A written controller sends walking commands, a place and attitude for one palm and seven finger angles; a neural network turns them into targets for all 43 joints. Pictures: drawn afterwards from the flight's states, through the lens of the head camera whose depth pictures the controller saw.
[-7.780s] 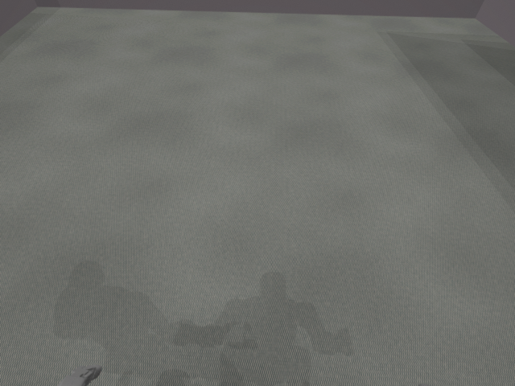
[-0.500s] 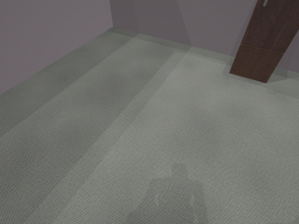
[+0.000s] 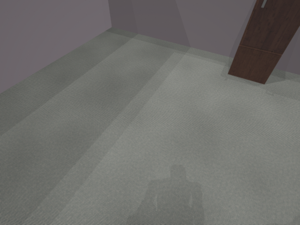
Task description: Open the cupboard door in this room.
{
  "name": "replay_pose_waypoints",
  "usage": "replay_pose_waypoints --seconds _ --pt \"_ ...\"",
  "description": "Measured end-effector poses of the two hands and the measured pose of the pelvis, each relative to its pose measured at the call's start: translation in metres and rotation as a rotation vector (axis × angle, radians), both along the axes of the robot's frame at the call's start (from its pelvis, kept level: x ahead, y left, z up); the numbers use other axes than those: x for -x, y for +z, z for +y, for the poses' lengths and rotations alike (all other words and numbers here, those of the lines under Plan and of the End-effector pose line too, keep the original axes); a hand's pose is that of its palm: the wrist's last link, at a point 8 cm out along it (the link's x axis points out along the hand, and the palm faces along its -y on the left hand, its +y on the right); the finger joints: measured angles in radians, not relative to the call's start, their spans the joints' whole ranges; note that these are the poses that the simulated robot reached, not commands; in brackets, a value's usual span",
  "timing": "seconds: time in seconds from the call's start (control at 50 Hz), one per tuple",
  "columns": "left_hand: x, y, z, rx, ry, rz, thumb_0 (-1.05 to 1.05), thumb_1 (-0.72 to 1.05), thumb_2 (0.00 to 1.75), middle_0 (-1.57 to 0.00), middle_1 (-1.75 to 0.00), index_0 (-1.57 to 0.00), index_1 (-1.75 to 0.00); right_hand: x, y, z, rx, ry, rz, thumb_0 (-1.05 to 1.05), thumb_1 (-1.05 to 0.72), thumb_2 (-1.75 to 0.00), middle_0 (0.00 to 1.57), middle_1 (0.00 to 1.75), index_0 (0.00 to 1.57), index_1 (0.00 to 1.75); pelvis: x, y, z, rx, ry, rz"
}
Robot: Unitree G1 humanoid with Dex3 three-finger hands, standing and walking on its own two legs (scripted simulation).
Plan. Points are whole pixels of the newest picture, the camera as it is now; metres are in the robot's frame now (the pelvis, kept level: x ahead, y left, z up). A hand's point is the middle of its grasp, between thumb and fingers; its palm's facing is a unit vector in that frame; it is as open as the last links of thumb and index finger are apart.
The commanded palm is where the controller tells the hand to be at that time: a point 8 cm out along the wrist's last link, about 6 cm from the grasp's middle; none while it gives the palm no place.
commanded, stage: stand and wait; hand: left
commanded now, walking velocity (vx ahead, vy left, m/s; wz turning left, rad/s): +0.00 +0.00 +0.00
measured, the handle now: out of the picture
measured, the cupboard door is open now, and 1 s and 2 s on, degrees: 0 0 0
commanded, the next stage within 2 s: turn or walk to find it in 0.14 s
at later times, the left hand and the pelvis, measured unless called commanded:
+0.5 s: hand out of the picture +0.00 +0.18 -0.18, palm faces +0.00 -0.98 -0.20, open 7.4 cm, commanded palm none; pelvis -0.01 +0.01 +0.00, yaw -3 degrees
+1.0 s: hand out of the picture +0.01 +0.20 -0.18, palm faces +0.02 -0.97 -0.22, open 7.4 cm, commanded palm none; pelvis -0.01 +0.01 +0.00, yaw +0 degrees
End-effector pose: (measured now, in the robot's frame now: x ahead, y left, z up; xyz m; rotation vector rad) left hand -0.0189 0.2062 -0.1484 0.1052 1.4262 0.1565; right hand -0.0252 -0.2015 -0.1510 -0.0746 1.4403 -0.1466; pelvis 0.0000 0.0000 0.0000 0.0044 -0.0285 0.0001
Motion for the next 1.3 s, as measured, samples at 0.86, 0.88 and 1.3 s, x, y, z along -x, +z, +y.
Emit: replay_pose_waypoints --seconds 0.86,0.88,1.3 --pt "-0.03 0.004 0.037 -0.052 -0.061 -0.075 0.0 0.91 0.9 -0.2 -0.3 -0.2 -0.3 -0.003 0.005 -0.017 0.059 -0.012 -0.036 0.0 -0.9 -0.9 0.2 0.3 0.2 0.3 0.008 -0.001 0.01 -0.001 -0.017 -0.001" --pt "-0.029 0.004 0.038 -0.056 -0.055 -0.074 0.0 0.91 0.9 -0.2 -0.3 -0.2 -0.3 -0.004 0.005 -0.018 0.062 -0.005 -0.034 0.0 -0.9 -0.9 0.2 0.3 0.2 0.3 0.009 -0.001 0.01 -0.001 -0.012 0.0" --pt "-0.032 0.014 0.064 -0.111 -0.048 -0.084 0.0 0.91 0.9 -0.2 -0.3 -0.2 -0.3 -0.071 0.02 -0.057 0.137 0.09 -0.156 0.0 -0.9 -0.9 0.2 0.3 0.2 0.3 0.004 0.002 0.006 0.004 0.007 -0.006"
